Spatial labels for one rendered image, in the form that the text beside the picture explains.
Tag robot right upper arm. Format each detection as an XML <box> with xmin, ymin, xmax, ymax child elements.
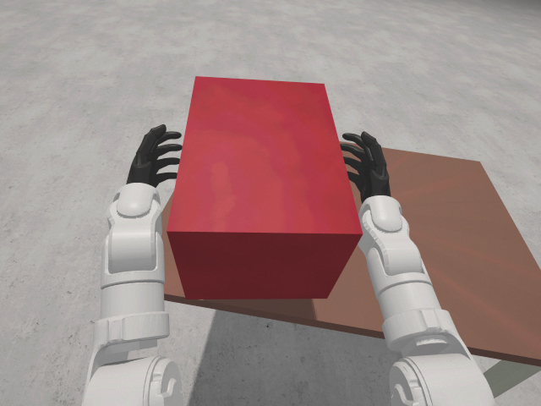
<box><xmin>389</xmin><ymin>354</ymin><xmax>494</xmax><ymax>406</ymax></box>

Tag carton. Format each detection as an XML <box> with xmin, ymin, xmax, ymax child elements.
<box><xmin>167</xmin><ymin>76</ymin><xmax>363</xmax><ymax>299</ymax></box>

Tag robot right hand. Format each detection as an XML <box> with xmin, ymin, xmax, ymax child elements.
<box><xmin>340</xmin><ymin>131</ymin><xmax>391</xmax><ymax>204</ymax></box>

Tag robot left forearm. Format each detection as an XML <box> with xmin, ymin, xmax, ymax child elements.
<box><xmin>82</xmin><ymin>183</ymin><xmax>170</xmax><ymax>406</ymax></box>

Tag robot right forearm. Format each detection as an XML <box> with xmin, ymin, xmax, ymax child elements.
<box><xmin>358</xmin><ymin>195</ymin><xmax>495</xmax><ymax>406</ymax></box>

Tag robot left upper arm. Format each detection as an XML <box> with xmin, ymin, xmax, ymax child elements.
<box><xmin>83</xmin><ymin>355</ymin><xmax>184</xmax><ymax>406</ymax></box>

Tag robot left hand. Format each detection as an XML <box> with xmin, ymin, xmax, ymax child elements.
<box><xmin>126</xmin><ymin>124</ymin><xmax>183</xmax><ymax>188</ymax></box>

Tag table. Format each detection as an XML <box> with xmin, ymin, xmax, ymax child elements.
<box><xmin>161</xmin><ymin>141</ymin><xmax>541</xmax><ymax>398</ymax></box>

